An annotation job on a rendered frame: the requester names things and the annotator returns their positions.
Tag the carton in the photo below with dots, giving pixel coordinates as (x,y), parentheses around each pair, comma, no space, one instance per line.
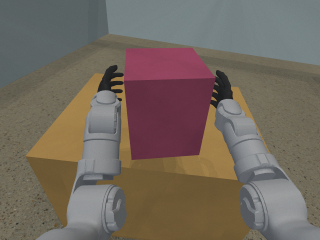
(168,92)

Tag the robot left hand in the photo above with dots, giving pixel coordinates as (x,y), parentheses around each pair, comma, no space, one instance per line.
(106,83)

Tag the left robot upper arm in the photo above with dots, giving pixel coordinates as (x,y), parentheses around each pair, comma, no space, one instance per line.
(94,213)

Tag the pedestal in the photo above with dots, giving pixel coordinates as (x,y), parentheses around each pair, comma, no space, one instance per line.
(194,197)

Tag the robot right hand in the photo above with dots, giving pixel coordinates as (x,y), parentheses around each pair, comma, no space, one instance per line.
(223,89)

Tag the robot right forearm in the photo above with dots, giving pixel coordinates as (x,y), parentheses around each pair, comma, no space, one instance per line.
(249,153)

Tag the robot left forearm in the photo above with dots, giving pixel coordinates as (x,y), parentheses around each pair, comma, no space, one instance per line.
(102,138)

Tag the right robot upper arm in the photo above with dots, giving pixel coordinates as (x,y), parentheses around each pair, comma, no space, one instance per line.
(277,210)

